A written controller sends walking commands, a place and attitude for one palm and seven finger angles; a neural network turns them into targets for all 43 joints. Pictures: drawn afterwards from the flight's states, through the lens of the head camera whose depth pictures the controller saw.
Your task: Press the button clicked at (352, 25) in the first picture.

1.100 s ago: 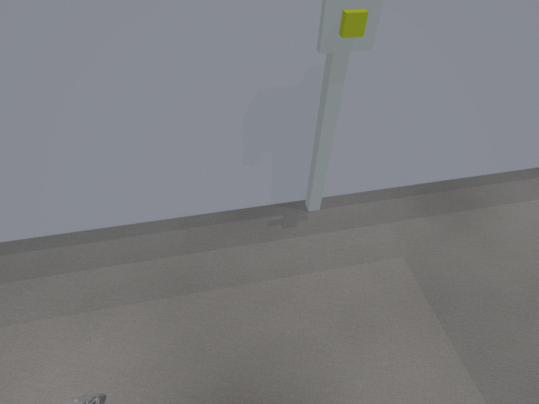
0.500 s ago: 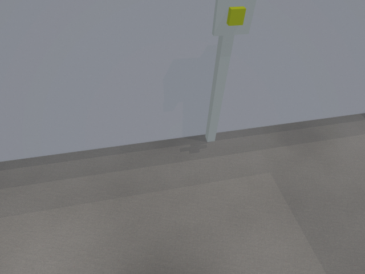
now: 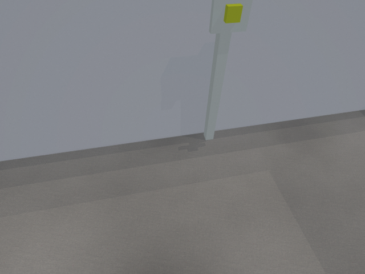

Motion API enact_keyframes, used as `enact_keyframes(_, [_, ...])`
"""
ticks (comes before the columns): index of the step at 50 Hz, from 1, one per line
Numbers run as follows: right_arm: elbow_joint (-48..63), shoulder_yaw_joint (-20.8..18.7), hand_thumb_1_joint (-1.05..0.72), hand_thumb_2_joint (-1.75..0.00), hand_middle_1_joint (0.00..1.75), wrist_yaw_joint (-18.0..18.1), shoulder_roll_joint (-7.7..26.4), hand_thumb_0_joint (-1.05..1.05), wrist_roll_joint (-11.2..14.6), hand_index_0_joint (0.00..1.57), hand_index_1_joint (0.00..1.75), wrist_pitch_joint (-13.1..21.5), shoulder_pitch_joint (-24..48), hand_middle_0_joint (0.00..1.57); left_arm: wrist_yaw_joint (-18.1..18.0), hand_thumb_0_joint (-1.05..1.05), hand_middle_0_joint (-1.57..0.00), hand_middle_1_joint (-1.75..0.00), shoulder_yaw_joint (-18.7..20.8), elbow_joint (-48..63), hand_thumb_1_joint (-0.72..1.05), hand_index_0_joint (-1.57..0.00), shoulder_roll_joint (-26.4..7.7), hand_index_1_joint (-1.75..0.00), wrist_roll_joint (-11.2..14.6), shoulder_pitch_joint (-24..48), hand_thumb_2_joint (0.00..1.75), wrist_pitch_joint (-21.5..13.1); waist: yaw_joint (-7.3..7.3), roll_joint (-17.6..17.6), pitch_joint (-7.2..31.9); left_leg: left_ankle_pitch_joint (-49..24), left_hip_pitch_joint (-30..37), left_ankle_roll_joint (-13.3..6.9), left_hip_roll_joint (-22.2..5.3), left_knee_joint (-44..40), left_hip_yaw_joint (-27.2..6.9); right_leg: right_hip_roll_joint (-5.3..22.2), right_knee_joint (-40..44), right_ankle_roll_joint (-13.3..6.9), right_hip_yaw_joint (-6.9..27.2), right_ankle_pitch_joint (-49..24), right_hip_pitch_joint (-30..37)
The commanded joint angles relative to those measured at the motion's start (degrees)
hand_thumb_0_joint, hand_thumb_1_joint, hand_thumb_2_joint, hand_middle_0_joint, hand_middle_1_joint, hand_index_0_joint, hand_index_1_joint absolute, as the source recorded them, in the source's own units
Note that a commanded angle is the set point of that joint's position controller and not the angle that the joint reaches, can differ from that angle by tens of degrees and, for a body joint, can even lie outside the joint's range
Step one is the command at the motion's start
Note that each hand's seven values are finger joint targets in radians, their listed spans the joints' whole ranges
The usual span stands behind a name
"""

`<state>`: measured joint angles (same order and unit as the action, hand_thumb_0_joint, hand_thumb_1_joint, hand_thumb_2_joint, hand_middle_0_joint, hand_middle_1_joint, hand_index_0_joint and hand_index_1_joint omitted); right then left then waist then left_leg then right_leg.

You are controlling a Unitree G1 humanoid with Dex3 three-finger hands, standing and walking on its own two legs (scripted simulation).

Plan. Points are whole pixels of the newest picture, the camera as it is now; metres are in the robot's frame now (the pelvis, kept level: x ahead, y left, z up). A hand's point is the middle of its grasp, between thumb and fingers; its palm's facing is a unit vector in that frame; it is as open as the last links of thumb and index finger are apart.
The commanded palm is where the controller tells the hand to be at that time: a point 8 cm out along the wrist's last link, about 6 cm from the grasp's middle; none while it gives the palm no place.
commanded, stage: look at it before walking up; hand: left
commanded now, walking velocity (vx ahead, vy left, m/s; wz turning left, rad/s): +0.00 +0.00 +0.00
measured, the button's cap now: (232, 13) +1.13 -0.16 +0.12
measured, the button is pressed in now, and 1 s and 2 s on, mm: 0 0 0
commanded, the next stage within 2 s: walk to a spot facing it in 0.44 s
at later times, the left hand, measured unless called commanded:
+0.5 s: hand out of the picture +0.08 +0.25 -0.15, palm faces -0.02 -0.94 -0.34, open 7.4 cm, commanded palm none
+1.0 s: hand out of the picture +0.05 +0.16 -0.17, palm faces -0.14 -0.96 -0.26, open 7.4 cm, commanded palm none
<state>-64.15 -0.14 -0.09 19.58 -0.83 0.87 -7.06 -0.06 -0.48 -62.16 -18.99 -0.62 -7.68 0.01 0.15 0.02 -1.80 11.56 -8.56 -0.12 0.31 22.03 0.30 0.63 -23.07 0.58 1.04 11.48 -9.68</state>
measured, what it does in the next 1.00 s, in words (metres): lifts its left foot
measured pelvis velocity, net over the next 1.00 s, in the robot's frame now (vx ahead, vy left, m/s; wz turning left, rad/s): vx -0.02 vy -0.03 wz -0.21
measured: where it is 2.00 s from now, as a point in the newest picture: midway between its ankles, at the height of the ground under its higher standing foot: outside the picture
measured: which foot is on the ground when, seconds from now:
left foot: down 0.00-0.88, up 0.90-1.00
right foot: down 0.00-1.00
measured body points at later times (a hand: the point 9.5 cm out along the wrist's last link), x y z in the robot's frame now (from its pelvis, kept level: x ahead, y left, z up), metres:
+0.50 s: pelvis +0.01 +0.00 +0.00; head +0.01 +0.00 +0.45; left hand +0.08 +0.30 -0.13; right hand +0.09 -0.30 -0.13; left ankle +0.01 +0.12 -0.74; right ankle +0.01 -0.13 -0.74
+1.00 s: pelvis -0.02 -0.03 -0.02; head +0.01 -0.05 +0.43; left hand +0.06 +0.21 -0.15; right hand +0.02 -0.29 -0.18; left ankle -0.01 +0.12 -0.68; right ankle +0.00 -0.11 -0.74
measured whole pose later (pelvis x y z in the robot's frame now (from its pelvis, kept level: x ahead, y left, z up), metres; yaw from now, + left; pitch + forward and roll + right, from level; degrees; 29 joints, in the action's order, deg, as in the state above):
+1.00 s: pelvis -0.02 -0.03 -0.02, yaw -12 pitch -2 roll +1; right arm -56.6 -3.1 0.9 13.6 -0.9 -3.4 -8.3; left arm 0.0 1.8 -53.8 -10.7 -1.0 -15.2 2.4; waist -1.9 -1.8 -5.7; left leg 24.5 -24.7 2.6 -2.6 60.5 1.3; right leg -2.6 -36.1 -3.6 0.4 16.1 -18.6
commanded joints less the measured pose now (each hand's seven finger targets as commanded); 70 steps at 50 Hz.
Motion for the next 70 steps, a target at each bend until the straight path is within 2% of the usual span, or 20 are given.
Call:
enact_keyframes(1, [3.76,-2.08,-0.90,-0.90,0.30,0.63,11.68,0.00,0.37,0.20,0.30,1.24,3.25,0.20,-0.62,0.00,-0.20,-0.30,2.36,3.69,0.90,-0.20,-12.18,-0.30,-0.10,2.47,0.90,-1.57,-0.22,0.67,3.64,-6.06,0.70,-1.70,-7.08,-3.87,-6.10,6.25,4.11,-2.24,5.27,-5.05,0.53])
enact_keyframes(28, [3.64,-2.01,-0.90,-0.90,0.30,0.87,12.10,0.00,0.40,0.20,0.30,1.20,3.77,0.20,-0.55,0.00,-0.20,-0.30,2.47,3.55,0.90,-0.20,-12.59,-0.30,-0.09,2.59,0.90,-1.55,-0.17,0.83,4.03,-9.05,3.34,-1.33,-7.50,-4.31,-5.24,6.13,4.67,-2.27,5.47,-9.38,1.49])
enact_keyframes(32, [4.19,-1.40,-0.90,-0.90,0.30,1.47,5.00,0.00,0.20,0.20,0.30,-0.31,-0.61,0.20,-0.85,0.00,-0.20,-0.30,1.87,4.20,0.90,-0.20,-5.95,-0.30,-0.08,-1.26,0.90,0.89,0.21,0.38,3.12,-9.65,3.58,-0.18,-8.32,-0.21,-1.66,5.13,-0.19,-1.56,6.54,-13.78,-3.02])
enact_keyframes(36, [7.52,-3.21,-0.90,-0.90,0.30,2.01,6.71,0.00,0.11,0.20,0.30,-1.20,-1.51,0.20,-0.36,0.00,-0.20,-0.30,2.91,7.62,0.90,-0.20,-5.36,-0.30,-0.39,-2.76,0.90,2.06,0.25,-3.37,2.59,-9.08,3.10,-2.37,-12.46,0.57,-2.51,1.76,-9.02,-0.99,4.92,-11.02,-9.05])
enact_keyframes(39, [9.81,-4.35,-0.90,-0.90,0.30,1.95,7.19,0.00,0.00,0.20,0.30,-1.11,-0.43,0.20,0.14,0.00,-0.20,-0.30,3.52,9.69,0.90,-0.20,-3.30,-0.30,-0.52,-4.23,0.90,2.68,-0.40,-9.89,1.91,-14.23,0.52,-7.74,-19.57,-1.16,-5.41,-0.68,-23.00,0.16,0.50,10.96,-12.60])
enact_keyframes(41, [11.54,-4.77,-0.90,-0.90,0.30,1.96,6.72,0.00,-0.27,0.20,0.30,-1.05,1.58,0.20,0.38,0.00,-0.20,-0.30,4.33,10.66,0.90,-0.20,-2.37,-0.30,-0.52,-6.29,0.90,2.85,-1.87,-9.12,1.28,-16.97,-4.10,-8.74,-21.62,1.29,-3.64,1.62,-24.68,-0.11,0.42,15.79,-9.31])
enact_keyframes(43, [12.74,-5.01,-0.90,-0.90,0.30,1.76,5.95,0.00,-0.27,0.20,0.30,-1.47,3.81,0.20,0.66,0.00,-0.20,-0.30,5.07,9.55,0.90,-0.20,-2.44,-0.30,-0.87,-13.04,0.90,2.10,-5.30,-3.45,1.57,-9.90,-9.66,-3.31,-16.08,14.06,3.28,2.19,-10.34,-0.29,-0.14,1.89,-1.00])
enact_keyframes(44, [13.97,-4.47,-0.90,-0.90,0.30,1.47,1.83,0.00,0.20,0.20,0.30,-2.03,1.61,0.20,0.03,0.00,-0.20,-0.30,6.01,9.81,0.90,-0.20,-7.89,-0.30,-1.65,-14.64,0.90,1.00,-4.80,15.57,1.75,9.40,-18.74,2.09,-6.52,30.88,8.88,12.93,2.33,-3.42,18.89,-11.44,1.94])
enact_keyframes(45, [15.69,-3.93,-0.90,-0.90,0.30,1.32,0.13,0.00,0.38,0.20,0.30,-2.35,2.09,0.20,-0.55,0.00,-0.20,-0.30,6.00,10.64,0.90,-0.20,-10.54,-0.30,-0.80,-14.48,0.90,0.71,-4.25,19.13,1.25,22.56,-22.84,3.28,-2.23,39.96,3.26,21.04,7.17,-9.89,30.74,-21.31,-2.27])
enact_keyframes(46, [15.01,-4.35,-0.90,-0.90,0.30,1.61,0.91,0.00,0.32,0.20,0.30,-2.83,2.92,0.20,-1.05,0.00,-0.20,-0.30,6.32,11.24,0.90,-0.20,-8.95,-0.30,-0.57,-13.43,0.90,0.99,-4.44,14.76,1.35,20.16,-21.97,2.51,-2.92,43.25,-2.39,18.41,9.13,-9.81,30.59,-11.09,-4.65])
enact_keyframes(49, [13.22,-4.68,-0.90,-0.90,0.30,1.14,0.64,0.00,-0.03,0.20,0.30,-2.49,0.57,0.20,-0.81,0.00,-0.20,-0.30,5.66,13.42,0.90,-0.20,-5.14,-0.30,-0.36,-6.31,0.90,0.90,-0.92,6.32,1.04,9.50,-21.73,3.23,-4.54,44.32,-2.52,12.26,7.33,-9.97,22.57,-2.47,-5.47])
enact_keyframes(51, [12.59,-4.65,-0.90,-0.90,0.30,1.16,-0.30,0.00,-0.14,0.20,0.30,-2.51,-1.14,0.20,-0.86,0.00,-0.20,-0.30,5.82,13.60,0.90,-0.20,-4.36,-0.30,-0.49,-6.50,0.90,0.80,-0.80,6.64,3.63,8.15,-19.87,3.68,-4.06,41.64,-1.56,10.47,6.53,-9.28,20.23,-2.81,-4.19])
enact_keyframes(56, [13.52,-4.39,-0.90,-0.90,0.30,1.57,-1.55,0.00,-0.01,0.20,0.30,-2.23,-0.06,0.20,-0.63,0.00,-0.20,-0.30,6.56,12.50,0.90,-0.20,-4.44,-0.30,-0.60,-9.91,0.90,0.96,-2.32,7.22,5.61,9.87,-21.03,4.11,-2.86,34.63,-1.09,9.45,5.44,-9.80,22.07,-6.13,1.75])
enact_keyframes(62, [14.88,-4.20,-0.90,-0.90,0.30,2.14,-1.42,0.00,0.64,0.20,0.30,-1.58,0.40,0.20,-0.61,0.00,-0.20,-0.30,7.24,12.87,0.90,-0.20,-5.31,-0.30,-1.01,-9.40,0.90,1.76,-3.13,9.01,5.84,13.62,-15.14,2.91,-1.33,22.25,-1.38,8.65,4.90,-10.66,27.51,-8.27,-0.46])
enact_keyframes(65, [13.94,-4.12,-0.90,-0.90,0.30,2.08,-1.28,0.00,0.74,0.20,0.30,-0.89,-6.82,0.20,-0.32,0.00,-0.20,-0.30,7.25,14.00,0.90,-0.20,-5.51,-0.30,-1.05,-5.36,0.90,2.21,-0.07,9.87,7.76,11.81,-3.78,1.41,-0.01,9.44,-0.20,5.84,6.05,-8.02,27.74,8.04,-7.08])
enact_keyframes(66, [12.95,-4.24,-0.90,-0.90,0.30,2.19,-0.34,0.00,0.65,0.20,0.30,-0.44,-10.68,0.20,-0.06,0.00,-0.20,-0.30,7.10,14.76,0.90,-0.20,-5.13,-0.30,-0.84,-3.22,0.90,2.40,1.90,9.21,7.73,9.59,6.42,0.52,-0.14,1.84,0.05,3.01,5.06,-5.58,25.66,17.25,-15.82])
enact_keyframes(67, [12.35,-5.10,-0.90,-0.90,0.30,2.68,3.52,0.00,0.18,0.20,0.30,0.12,-14.35,0.20,0.42,0.00,-0.20,-0.30,6.66,16.27,0.90,-0.20,-2.50,-0.30,-0.62,-1.99,0.90,2.54,4.25,-0.79,7.13,18.28,17.09,-2.23,-8.44,-6.84,-8.59,-2.81,-3.19,-2.26,19.13,24.27,-29.16])
enact_keyframes(68, [13.15,-6.10,-0.90,-0.90,0.30,2.92,9.40,0.00,-0.76,0.20,0.30,0.18,-14.45,0.20,1.26,0.00,-0.20,-0.30,6.41,18.23,0.90,-0.20,0.71,-0.30,-0.15,-0.26,0.90,2.46,4.89,-18.30,2.94,31.97,15.57,-6.29,-25.12,-15.22,-27.21,-8.77,-22.29,0.66,6.47,21.71,-38.59])
enact_keyframes(69, [14.27,-5.83,-0.90,-0.90,0.30,2.72,9.49,0.00,-0.37,0.20,0.30,0.13,-9.99,0.20,1.59,0.00,-0.20,-0.30,7.28,18.81,0.90,-0.20,-1.92,-0.30,-0.96,2.15,0.90,1.96,3.76,-14.08,-1.88,33.34,3.01,-8.59,-30.17,-17.38,-29.90,-2.32,-32.14,1.16,5.67,16.82,-36.18])
enact_keyframes(70, [15.14,-4.78,-0.90,-0.90,0.30,2.33,6.02,0.00,-0.42,0.20,0.30,0.46,-6.42,0.20,2.13,0.00,-0.20,-0.30,7.83,17.78,0.90,-0.20,-2.66,-0.30,-1.46,1.98,0.90,1.96,1.22,-10.06,-3.66,32.42,-4.44,-7.86,-26.65,-16.69,-25.81,-1.34,-36.94,1.47,5.33,12.92,-32.20])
